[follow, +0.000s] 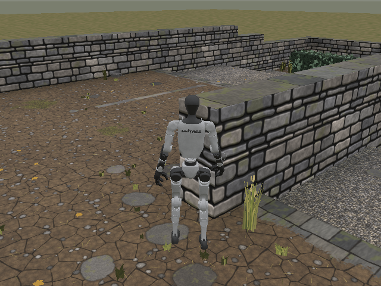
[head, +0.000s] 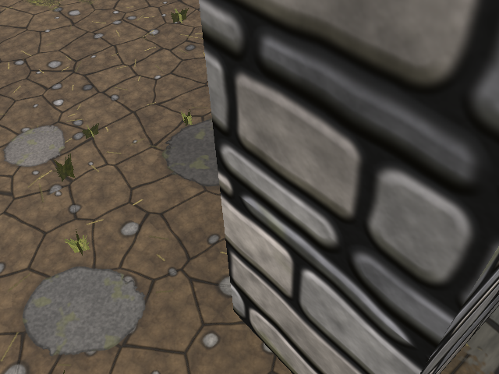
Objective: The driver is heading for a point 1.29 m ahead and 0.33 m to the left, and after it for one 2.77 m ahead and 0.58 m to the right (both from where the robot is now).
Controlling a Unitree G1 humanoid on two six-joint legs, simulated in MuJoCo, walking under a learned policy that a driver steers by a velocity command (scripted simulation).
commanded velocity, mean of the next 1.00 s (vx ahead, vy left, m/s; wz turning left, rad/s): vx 0.03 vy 0.00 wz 0.00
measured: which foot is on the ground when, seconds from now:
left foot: down 0.00-1.00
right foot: down 0.00-1.00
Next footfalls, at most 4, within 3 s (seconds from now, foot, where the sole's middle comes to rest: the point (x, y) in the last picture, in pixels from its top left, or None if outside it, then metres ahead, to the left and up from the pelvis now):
2.80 left None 0.16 0.25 -0.78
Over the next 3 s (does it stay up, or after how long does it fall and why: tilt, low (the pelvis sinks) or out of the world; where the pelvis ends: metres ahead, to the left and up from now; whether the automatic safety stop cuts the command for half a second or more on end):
stays up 0.18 0.22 -0.01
